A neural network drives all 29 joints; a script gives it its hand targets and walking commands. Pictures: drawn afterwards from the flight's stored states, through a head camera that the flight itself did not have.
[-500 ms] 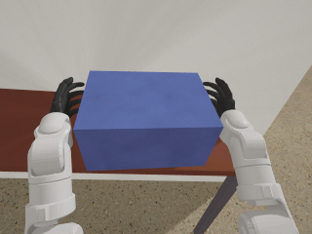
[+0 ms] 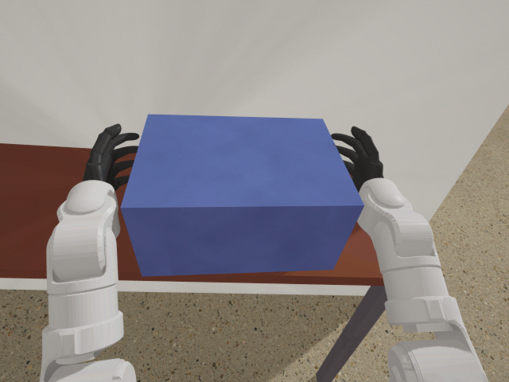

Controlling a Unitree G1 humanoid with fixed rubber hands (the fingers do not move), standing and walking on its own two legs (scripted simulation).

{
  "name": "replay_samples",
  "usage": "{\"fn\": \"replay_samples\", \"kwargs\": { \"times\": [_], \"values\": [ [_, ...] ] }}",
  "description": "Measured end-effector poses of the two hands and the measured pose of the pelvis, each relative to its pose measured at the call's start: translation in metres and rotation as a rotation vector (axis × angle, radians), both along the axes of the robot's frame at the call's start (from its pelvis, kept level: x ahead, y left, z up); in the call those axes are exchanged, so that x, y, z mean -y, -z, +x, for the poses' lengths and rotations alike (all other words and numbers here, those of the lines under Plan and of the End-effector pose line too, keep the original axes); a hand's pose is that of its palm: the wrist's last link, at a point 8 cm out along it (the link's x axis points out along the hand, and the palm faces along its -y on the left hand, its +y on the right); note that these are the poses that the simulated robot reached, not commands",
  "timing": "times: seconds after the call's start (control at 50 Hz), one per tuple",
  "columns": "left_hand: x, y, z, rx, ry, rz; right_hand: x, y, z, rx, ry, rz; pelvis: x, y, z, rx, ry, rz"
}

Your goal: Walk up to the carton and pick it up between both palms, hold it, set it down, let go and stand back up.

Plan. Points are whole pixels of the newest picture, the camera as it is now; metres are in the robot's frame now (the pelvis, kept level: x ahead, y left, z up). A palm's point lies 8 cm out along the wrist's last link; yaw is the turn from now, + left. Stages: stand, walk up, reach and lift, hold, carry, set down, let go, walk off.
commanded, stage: hold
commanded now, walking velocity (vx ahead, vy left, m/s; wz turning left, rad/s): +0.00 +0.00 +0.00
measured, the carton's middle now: (239, 191) +0.37 +0.01 +0.17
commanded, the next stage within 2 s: none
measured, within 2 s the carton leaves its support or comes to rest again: neither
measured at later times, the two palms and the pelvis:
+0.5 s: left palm (102, 188) +0.34 +0.19 +0.19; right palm (364, 182) +0.36 -0.18 +0.20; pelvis +0.00 +0.00 +0.00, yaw +0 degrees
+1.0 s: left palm (104, 186) +0.34 +0.19 +0.20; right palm (367, 181) +0.35 -0.18 +0.21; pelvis +0.00 +0.00 +0.00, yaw +0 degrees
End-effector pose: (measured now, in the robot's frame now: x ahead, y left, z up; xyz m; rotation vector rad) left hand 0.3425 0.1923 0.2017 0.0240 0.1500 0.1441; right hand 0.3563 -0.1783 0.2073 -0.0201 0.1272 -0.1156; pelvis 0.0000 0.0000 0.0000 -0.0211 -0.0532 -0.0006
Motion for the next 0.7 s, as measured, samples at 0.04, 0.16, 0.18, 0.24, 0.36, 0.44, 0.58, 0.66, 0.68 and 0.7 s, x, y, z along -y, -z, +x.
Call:
{"fn": "replay_samples", "kwargs": {
  "times": [0.04, 0.16, 0.18, 0.24, 0.36, 0.44, 0.58, 0.66, 0.68, 0.7],
  "values": [
    [0.0005, -0.0005, 0.0010, -0.001, 0.001, -0.001, 0.0005, -0.0007, 0.0007, -0.001, 0.001, 0.001, 0.0001, 0.0000, 0.0004, -0.001, 0.001, 0.000],
    [0.0018, -0.0013, 0.0022, 0.000, 0.000, 0.001, 0.0018, -0.0013, 0.0022, 0.000, 0.000, -0.001, 0.0003, -0.0001, 0.0016, 0.003, 0.003, 0.000],
    [0.0019, -0.0008, 0.0023, -0.001, 0.000, 0.000, 0.0019, -0.0010, 0.0023, -0.001, 0.000, -0.001, 0.0004, -0.0001, 0.0019, 0.004, 0.003, 0.000],
    [0.0020, 0.0013, 0.0018, -0.005, -0.001, -0.003, 0.0020, 0.0007, 0.0022, -0.005, -0.001, -0.003, 0.0006, -0.0002, 0.0030, 0.004, 0.002, 0.001],
    [0.0010, 0.0063, -0.0003, -0.012, -0.005, -0.005, 0.0009, 0.0046, 0.0016, -0.012, -0.004, -0.005, 0.0011, -0.0003, 0.0043, 0.007, 0.000, 0.002],
    [0.0002, 0.0077, -0.0020, -0.012, -0.006, 0.001, 0.0001, 0.0063, 0.0006, -0.012, -0.007, -0.007, 0.0012, -0.0003, 0.0046, 0.005, -0.001, 0.002],
    [-0.0009, 0.0046, -0.0021, 0.000, -0.007, 0.001, -0.0011, 0.0037, 0.0008, 0.001, -0.007, -0.004, 0.0012, -0.0002, 0.0035, 0.003, 0.000, 0.001],
    [-0.0007, 0.0019, -0.0019, 0.005, -0.006, 0.002, -0.0009, 0.0009, 0.0005, 0.005, -0.006, -0.005, 0.0013, -0.0002, 0.0030, 0.004, -0.002, 0.001],
    [-0.0005, 0.0015, -0.0015, 0.005, -0.005, 0.001, -0.0007, 0.0003, 0.0006, 0.005, -0.005, -0.005, 0.0013, -0.0001, 0.0029, 0.004, -0.002, 0.001],
    [-0.0003, 0.0012, -0.0009, 0.004, -0.004, 0.001, -0.0004, -0.0001, 0.0008, 0.004, -0.004, -0.004, 0.0012, -0.0001, 0.0028, 0.004, -0.001, 0.001]
  ]
}}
